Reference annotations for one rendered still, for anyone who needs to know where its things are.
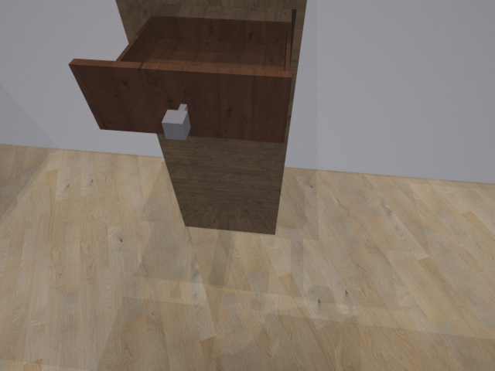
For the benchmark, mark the drawer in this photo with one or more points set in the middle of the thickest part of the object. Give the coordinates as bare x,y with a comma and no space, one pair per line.
233,75

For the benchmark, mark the cabinet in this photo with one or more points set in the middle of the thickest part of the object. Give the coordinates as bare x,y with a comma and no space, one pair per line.
225,184

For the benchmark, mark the handle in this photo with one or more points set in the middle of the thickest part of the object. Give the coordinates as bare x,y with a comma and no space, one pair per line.
176,123

